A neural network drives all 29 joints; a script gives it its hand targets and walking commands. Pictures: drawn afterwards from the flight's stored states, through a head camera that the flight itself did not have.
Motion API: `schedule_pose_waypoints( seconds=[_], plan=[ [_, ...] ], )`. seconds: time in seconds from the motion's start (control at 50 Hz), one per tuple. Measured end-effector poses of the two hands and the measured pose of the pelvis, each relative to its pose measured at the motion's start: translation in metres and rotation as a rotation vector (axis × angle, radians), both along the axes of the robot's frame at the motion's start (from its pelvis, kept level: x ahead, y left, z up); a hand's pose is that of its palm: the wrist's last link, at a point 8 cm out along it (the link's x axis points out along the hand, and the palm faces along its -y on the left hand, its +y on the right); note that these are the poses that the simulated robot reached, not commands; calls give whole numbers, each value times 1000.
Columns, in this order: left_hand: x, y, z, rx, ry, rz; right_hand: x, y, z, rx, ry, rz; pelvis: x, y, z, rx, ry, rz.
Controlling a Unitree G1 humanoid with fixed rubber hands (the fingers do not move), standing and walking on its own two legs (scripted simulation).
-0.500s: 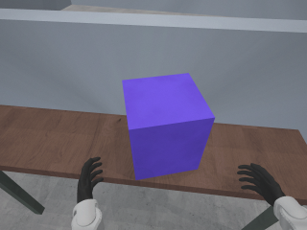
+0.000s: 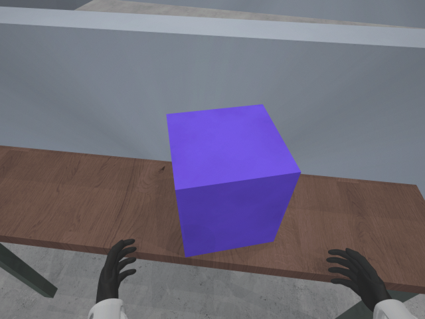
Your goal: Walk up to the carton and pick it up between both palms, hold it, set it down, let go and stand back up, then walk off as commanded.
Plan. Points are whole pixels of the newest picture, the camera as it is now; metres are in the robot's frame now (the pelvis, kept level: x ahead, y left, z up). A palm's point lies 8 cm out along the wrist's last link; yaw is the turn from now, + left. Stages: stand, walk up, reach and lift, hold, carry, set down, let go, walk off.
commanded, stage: set down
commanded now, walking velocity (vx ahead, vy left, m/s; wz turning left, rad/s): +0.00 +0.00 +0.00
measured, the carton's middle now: (223, 182) +0.41 +0.06 +0.02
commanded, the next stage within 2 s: let go in 1.40 s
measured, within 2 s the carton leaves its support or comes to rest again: neither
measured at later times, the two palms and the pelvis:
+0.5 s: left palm (109, 310) +0.15 +0.23 -0.04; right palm (366, 294) +0.24 -0.23 -0.03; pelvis +0.00 +0.00 +0.00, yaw +0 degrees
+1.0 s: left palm (112, 315) +0.15 +0.23 -0.07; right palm (363, 296) +0.23 -0.22 -0.03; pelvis +0.01 +0.00 +0.00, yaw +0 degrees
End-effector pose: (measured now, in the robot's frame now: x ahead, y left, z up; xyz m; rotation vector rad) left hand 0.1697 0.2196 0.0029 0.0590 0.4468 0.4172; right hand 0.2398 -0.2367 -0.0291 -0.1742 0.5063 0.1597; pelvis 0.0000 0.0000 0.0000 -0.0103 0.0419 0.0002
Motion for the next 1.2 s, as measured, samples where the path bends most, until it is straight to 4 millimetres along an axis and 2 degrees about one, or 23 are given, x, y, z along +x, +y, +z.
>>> schedule_pose_waypoints(
  seconds=[0.46,0.82,1.2],
  plan=[
    [-20,7,-39,-25,147,-65,-5,11,0,6,9,-82,1,0,0,0,-28,0],
    [-14,5,-61,-58,232,-144,-6,14,0,16,15,-146,11,0,0,0,-43,1],
    [-33,9,-83,-76,355,-187,-9,20,-1,-16,-22,-194,10,0,0,0,-61,1]
  ],
)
